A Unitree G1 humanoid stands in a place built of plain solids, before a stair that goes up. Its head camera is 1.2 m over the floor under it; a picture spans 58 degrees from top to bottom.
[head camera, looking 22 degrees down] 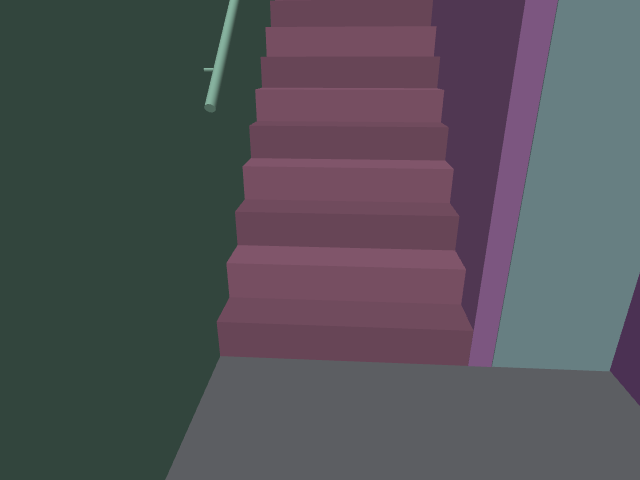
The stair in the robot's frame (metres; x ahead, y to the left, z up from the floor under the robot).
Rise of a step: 0.18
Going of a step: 0.21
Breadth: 1.08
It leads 4 degrees to the right of straight ahead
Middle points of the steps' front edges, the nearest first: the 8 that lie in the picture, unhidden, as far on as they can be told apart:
1.56 -0.10 0.18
1.77 -0.11 0.36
1.98 -0.12 0.54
2.20 -0.14 0.71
2.41 -0.15 0.89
2.62 -0.16 1.07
2.84 -0.18 1.25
3.05 -0.19 1.43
